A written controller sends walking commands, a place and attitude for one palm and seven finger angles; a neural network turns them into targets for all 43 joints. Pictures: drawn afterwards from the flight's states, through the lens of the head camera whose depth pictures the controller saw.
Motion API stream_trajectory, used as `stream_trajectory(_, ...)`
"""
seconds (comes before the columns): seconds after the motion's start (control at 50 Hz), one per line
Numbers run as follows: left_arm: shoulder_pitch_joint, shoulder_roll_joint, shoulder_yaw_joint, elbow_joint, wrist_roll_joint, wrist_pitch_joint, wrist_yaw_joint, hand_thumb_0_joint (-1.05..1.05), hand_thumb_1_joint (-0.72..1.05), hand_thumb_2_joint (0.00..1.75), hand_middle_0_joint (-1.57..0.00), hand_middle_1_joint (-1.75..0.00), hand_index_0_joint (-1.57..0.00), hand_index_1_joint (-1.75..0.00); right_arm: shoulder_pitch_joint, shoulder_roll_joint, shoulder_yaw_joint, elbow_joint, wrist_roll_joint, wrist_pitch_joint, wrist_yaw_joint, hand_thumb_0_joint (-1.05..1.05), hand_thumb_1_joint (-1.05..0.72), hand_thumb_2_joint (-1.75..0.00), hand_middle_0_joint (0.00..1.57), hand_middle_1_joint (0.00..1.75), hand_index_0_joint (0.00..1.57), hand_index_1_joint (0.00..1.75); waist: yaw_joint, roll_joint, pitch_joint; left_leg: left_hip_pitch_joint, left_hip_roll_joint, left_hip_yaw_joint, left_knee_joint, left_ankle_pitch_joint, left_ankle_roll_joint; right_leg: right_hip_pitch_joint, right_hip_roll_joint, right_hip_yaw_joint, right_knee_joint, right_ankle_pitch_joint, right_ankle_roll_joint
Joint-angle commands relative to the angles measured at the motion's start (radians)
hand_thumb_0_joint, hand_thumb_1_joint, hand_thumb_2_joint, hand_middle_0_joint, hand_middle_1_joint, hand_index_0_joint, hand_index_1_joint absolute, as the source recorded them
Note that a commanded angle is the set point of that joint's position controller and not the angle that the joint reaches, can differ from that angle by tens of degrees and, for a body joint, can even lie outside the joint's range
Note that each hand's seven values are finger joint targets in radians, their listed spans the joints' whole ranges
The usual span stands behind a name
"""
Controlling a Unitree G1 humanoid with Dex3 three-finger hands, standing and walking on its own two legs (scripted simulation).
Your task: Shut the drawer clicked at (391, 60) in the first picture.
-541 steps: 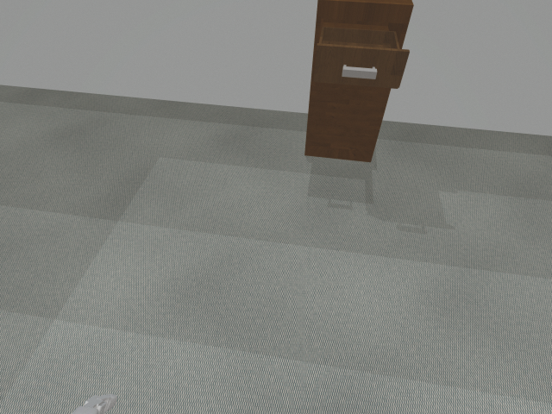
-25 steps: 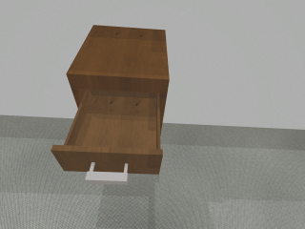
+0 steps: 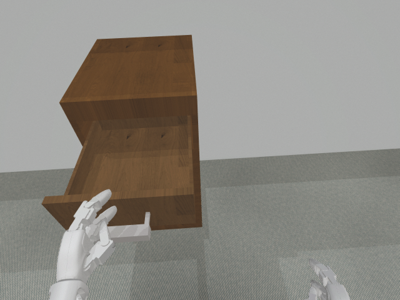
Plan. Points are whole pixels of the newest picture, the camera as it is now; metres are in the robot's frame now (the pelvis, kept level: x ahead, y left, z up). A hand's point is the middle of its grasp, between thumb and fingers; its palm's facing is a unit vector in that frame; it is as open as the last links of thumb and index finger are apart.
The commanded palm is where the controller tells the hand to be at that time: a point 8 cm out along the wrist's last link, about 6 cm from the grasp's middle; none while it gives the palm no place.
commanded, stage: raise the hand and make a fist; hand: left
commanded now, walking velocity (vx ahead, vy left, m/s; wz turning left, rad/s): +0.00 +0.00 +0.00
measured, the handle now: (123, 225) +0.31 +0.19 -0.06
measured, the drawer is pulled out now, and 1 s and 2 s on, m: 0.28 0.28 0.28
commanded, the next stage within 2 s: bring the fist close to the handle in 1.62 s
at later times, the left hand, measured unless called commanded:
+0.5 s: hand (127, 289) +0.17 +0.14 -0.01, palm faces -0.08 -1.00 -0.01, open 4.1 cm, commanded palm +0.11 +0.23 +0.01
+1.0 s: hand (98, 294) +0.15 +0.17 +0.04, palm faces +0.08 -1.00 +0.00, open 3.1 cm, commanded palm +0.10 +0.22 +0.03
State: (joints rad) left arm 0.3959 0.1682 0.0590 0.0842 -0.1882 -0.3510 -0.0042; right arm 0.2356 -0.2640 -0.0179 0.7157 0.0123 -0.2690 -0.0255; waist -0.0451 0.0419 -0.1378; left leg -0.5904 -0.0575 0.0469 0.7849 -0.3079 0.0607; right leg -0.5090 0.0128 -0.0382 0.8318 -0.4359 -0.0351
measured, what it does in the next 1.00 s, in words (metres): stands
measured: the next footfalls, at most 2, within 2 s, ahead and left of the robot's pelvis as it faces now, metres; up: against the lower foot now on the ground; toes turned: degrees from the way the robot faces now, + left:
none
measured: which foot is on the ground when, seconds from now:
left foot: down 0.00-1.00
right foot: down 0.00-1.00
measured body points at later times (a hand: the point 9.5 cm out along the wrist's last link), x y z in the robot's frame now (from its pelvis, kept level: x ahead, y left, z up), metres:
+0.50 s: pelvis -0.02 -0.05 -0.06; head +0.03 -0.06 +0.39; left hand +0.16 +0.19 -0.01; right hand +0.18 -0.25 -0.15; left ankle +0.05 +0.08 -0.70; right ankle -0.01 -0.10 -0.70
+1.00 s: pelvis -0.02 +0.01 -0.05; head +0.02 +0.02 +0.40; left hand +0.14 +0.22 +0.04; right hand +0.20 -0.21 -0.09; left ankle +0.05 +0.08 -0.70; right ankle -0.01 -0.09 -0.70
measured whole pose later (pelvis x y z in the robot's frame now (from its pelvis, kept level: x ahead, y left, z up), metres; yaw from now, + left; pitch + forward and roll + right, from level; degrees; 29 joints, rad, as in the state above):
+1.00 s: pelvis -0.02 +0.01 -0.05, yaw +1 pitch +11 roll -4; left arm 0.70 0.17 0.03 -0.29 -0.23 -0.46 -0.13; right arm 0.18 -0.21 -0.01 0.49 0.03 -0.20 -0.04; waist 0.01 0.05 -0.15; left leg -0.89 -0.02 0.00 1.12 -0.43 0.07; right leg -0.76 0.04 -0.10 1.08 -0.53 -0.04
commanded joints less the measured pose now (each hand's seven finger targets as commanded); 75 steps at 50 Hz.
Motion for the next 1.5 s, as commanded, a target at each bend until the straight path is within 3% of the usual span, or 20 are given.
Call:
stream_trajectory(0.0, 0.447, 0.045, 0.107, 0.009, -0.089, -0.195, -0.246, 0.00, 0.90, 0.90, -0.50, -0.62, -0.50, -0.62, -0.158, -0.108, -0.080, -0.271, 0.008, -0.045, 0.035, 0.00, -0.90, -0.90, 0.20, 0.30, 0.20, 0.30, 0.131, -0.177, -0.058, -0.077, 0.024, -0.051, 0.078, 0.086, -0.070, -0.099, -0.014, -0.008, 0.004, 0.220, 0.010)
stream_trajectory(0.06, 0.400, 0.160, 0.204, -0.079, -0.039, -0.127, -0.232, 0.00, 0.90, 0.90, -0.56, -0.69, -0.56, -0.69, -0.206, -0.084, -0.077, -0.336, 0.015, 0.029, 0.020, 0.00, -0.90, -0.90, 0.20, 0.30, 0.20, 0.30, 0.157, 0.025, -0.074, -0.134, 0.011, -0.017, 0.109, 0.066, -0.059, -0.104, -0.010, 0.024, 0.053, 0.209, -0.002)
stream_trajectory(0.08, 0.320, 0.132, 0.149, -0.217, -0.046, -0.119, -0.217, 0.00, 0.90, 0.90, -0.58, -0.71, -0.58, -0.71, -0.223, -0.077, -0.068, -0.383, 0.011, 0.045, 0.013, 0.00, -0.90, -0.90, 0.20, 0.30, 0.20, 0.30, 0.136, 0.052, -0.082, -0.143, 0.012, -0.013, 0.121, 0.037, -0.049, -0.128, -0.009, 0.035, 0.059, 0.167, -0.003)
stream_trajectory(0.14, 0.197, 0.182, 0.224, -0.467, -0.057, -0.209, -0.124, 0.00, 0.90, 0.90, -0.64, -0.78, -0.64, -0.78, -0.156, -0.031, -0.072, -0.375, -0.003, 0.065, -0.012, 0.00, -0.90, -0.90, 0.20, 0.30, 0.20, 0.30, 0.110, 0.134, -0.215, -0.098, 0.036, -0.047, 0.195, 0.094, -0.030, -0.140, -0.002, 0.090, 0.088, 0.218, 0.000)
stream_trajectory(0.24, 0.043, 0.144, 0.133, -0.517, -0.085, -0.375, -0.171, 0.00, 0.90, 0.90, -0.74, -0.88, -0.74, -0.88, -0.106, -0.040, -0.054, -0.297, -0.004, 0.026, -0.030, 0.00, -0.90, -0.90, 0.20, 0.30, 0.20, 0.30, -0.013, 0.090, -0.149, -0.198, 0.063, -0.097, 0.313, 0.024, -0.017, -0.295, 0.006, 0.141, 0.073, 0.126, 0.024)
stream_trajectory(0.26, 0.005, 0.118, 0.087, -0.505, -0.090, -0.386, -0.212, 0.00, 0.90, 0.90, -0.76, -0.91, -0.76, -0.91, -0.106, -0.049, -0.046, -0.292, -0.001, 0.009, -0.034, 0.00, -0.90, -0.90, 0.20, 0.30, 0.20, 0.30, -0.047, 0.051, -0.124, -0.210, 0.068, -0.103, 0.341, 0.007, -0.009, -0.322, 0.001, 0.154, 0.057, 0.111, 0.037)
stream_trajectory(0.3, 0.049, 0.106, 0.062, -0.347, -0.119, -0.349, -0.309, 0.00, 0.90, 0.90, -0.80, -0.95, -0.80, -0.95, -0.106, -0.067, -0.039, -0.270, 0.012, -0.019, -0.042, 0.00, -0.90, -0.90, 0.20, 0.30, 0.20, 0.30, -0.058, -0.048, -0.076, -0.311, 0.069, -0.108, 0.375, -0.074, -0.012, -0.313, -0.017, 0.189, 0.015, 0.025, 0.062)
stream_trajectory(0.34, 0.108, 0.131, 0.090, -0.207, -0.145, -0.244, -0.402, 0.00, 0.90, 0.90, -0.84, -0.99, -0.84, -0.99, -0.111, -0.084, -0.037, -0.280, 0.037, -0.025, -0.059, 0.00, -0.90, -0.90, 0.20, 0.30, 0.20, 0.30, -0.040, -0.167, -0.075, -0.390, 0.067, -0.110, 0.390, -0.133, -0.008, -0.254, -0.052, 0.263, -0.044, -0.055, 0.103)
stream_trajectory(0.38, 0.136, 0.200, 0.158, -0.170, -0.171, -0.105, -0.456, 0.00, 0.90, 0.90, -0.88, -1.04, -0.88, -1.04, -0.138, -0.099, -0.029, -0.315, 0.062, -0.014, -0.071, 0.00, -0.90, -0.90, 0.20, 0.30, 0.20, 0.30, 0.007, -0.166, -0.138, -0.387, 0.053, -0.111, 0.364, -0.129, -0.005, -0.146, -0.082, 0.305, -0.074, -0.063, 0.125)
stream_trajectory(0.46, 0.235, 0.301, 0.381, -0.303, -0.211, 0.047, -0.347, 0.00, 0.90, 0.90, -0.96, -1.12, -0.96, -1.12, -0.188, -0.049, -0.034, -0.339, 0.054, 0.028, -0.085, 0.00, -0.90, -0.90, 0.20, 0.30, 0.20, 0.30, 0.114, -0.094, -0.249, -0.287, 0.055, -0.123, 0.284, -0.042, -0.021, 0.025, -0.102, 0.286, -0.065, 0.053, 0.126)
stream_trajectory(0.56, 0.346, 0.188, 0.336, -0.406, -0.166, -0.089, -0.172, 0.00, 0.90, 0.90, -1.06, -1.23, -1.06, -1.23, -0.145, -0.002, -0.053, -0.282, 0.033, 0.045, -0.060, 0.00, -0.90, -0.90, 0.20, 0.30, 0.20, 0.30, 0.116, -0.063, -0.177, -0.209, 0.069, -0.102, 0.212, 0.070, -0.030, -0.041, -0.046, 0.151, 0.019, 0.282, 0.089)
stream_trajectory(0.68, 0.349, 0.066, 0.098, -0.322, -0.141, -0.203, -0.287, 0.00, 0.90, 0.90, -1.18, -1.36, -1.18, -1.36, -0.122, -0.060, -0.060, -0.290, 0.042, -0.007, -0.042, 0.00, -0.90, -0.90, 0.20, 0.30, 0.20, 0.30, 0.017, -0.098, -0.065, -0.228, 0.062, -0.117, 0.224, -0.027, -0.015, -0.220, -0.039, 0.136, -0.011, 0.083, 0.093)
stream_trajectory(0.74, 0.339, 0.101, 0.092, -0.420, -0.157, -0.214, -0.311, 0.00, 0.90, 0.90, -1.24, -1.43, -1.24, -1.43, -0.095, -0.082, -0.067, -0.314, 0.044, -0.045, -0.048, 0.00, -0.90, -0.90, 0.20, 0.30, 0.20, 0.30, 0.028, -0.068, -0.158, -0.178, 0.059, -0.116, 0.214, -0.032, -0.007, -0.207, -0.030, 0.117, -0.010, 0.011, 0.060)
stream_trajectory(0.84, 0.321, 0.123, 0.101, -0.582, -0.100, -0.241, -0.175, 0.00, 0.90, 0.90, -1.34, -1.53, -1.34, -1.53, -0.101, -0.062, -0.060, -0.343, 0.024, -0.029, -0.041, 0.00, -0.90, -0.90, 0.20, 0.30, 0.20, 0.30, 0.066, 0.026, -0.170, -0.101, 0.067, -0.119, 0.139, -0.071, -0.013, -0.269, 0.019, 0.006, 0.061, -0.079, 0.007)
stream_trajectory(0.86, 0.335, 0.142, 0.112, -0.597, -0.081, -0.233, -0.142, 0.00, 0.90, 0.90, -1.36, -1.56, -1.36, -1.56, -0.104, -0.062, -0.058, -0.345, 0.021, -0.019, -0.037, 0.00, -0.90, -0.90, 0.20, 0.30, 0.20, 0.30, 0.078, 0.075, -0.170, -0.082, 0.068, -0.125, 0.122, -0.075, -0.015, -0.272, 0.022, -0.009, 0.071, -0.064, 0.001)
stream_trajectory(0.98, 0.401, 0.008, -0.072, -0.551, -0.023, -0.084, -0.107, 0.00, 0.90, 0.90, -1.40, -1.60, -1.40, -1.60, -0.110, -0.074, -0.030, -0.421, 0.028, 0.041, -0.012, 0.00, -0.90, -0.90, 0.20, 0.30, 0.20, 0.30, 0.039, 0.018, -0.085, -0.063, 0.086, -0.187, 0.052, -0.179, -0.024, -0.295, 0.025, -0.056, 0.067, -0.070, 0.010)
stream_trajectory(1.06, 0.387, 0.028, -0.123, -0.631, 0.018, -0.005, -0.102, 0.00, 0.90, 0.90, -1.40, -1.60, -1.40, -1.60, -0.108, -0.081, -0.017, -0.466, 0.029, 0.066, -0.012, 0.00, -0.90, -0.90, 0.20, 0.30, 0.20, 0.30, 0.041, 0.000, -0.074, -0.050, 0.089, -0.210, 0.024, -0.201, -0.029, -0.273, 0.024, -0.058, 0.065, -0.070, 0.009)
stream_trajectory(1.18, 0.420, 0.011, -0.141, -0.778, 0.050, -0.039, -0.009, 0.00, 0.90, 0.90, -1.40, -1.60, -1.40, -1.60, -0.077, -0.057, -0.007, -0.503, 0.007, 0.101, 0.009, 0.00, -0.90, -0.90, 0.20, 0.30, 0.20, 0.30, 0.067, 0.073, -0.092, 0.026, 0.106, -0.252, 0.008, -0.160, -0.073, -0.324, 0.030, -0.067, 0.125, -0.074, 0.003)
stream_trajectory(1.34, 0.468, -0.037, -0.235, -0.746, 0.081, -0.033, -0.013, 0.00, 0.90, 0.90, -1.40, -1.60, -1.40, -1.60, -0.062, -0.080, -0.012, -0.535, 0.013, 0.124, 0.030, 0.00, -0.90, -0.90, 0.20, 0.30, 0.20, 0.30, 0.036, 0.001, -0.071, -0.044, 0.107, -0.272, 0.030, -0.231, -0.070, -0.348, 0.026, -0.062, 0.141, -0.095, 0.011)
stream_trajectory(1.48, 0.516, 0.017, -0.160, -0.803, 0.085, -0.039, 0.029, 0.00, 0.90, 0.90, -1.40, -1.60, -1.40, -1.60, -0.054, -0.055, -0.020, -0.544, 0.014, 0.148, 0.017, 0.00, -0.90, -0.90, 0.20, 0.30, 0.20, 0.30, 0.069, 0.029, -0.138, -0.033, 0.094, -0.221, 0.055, -0.147, -0.066, -0.304, 0.031, -0.055, 0.136, -0.073, 0.001)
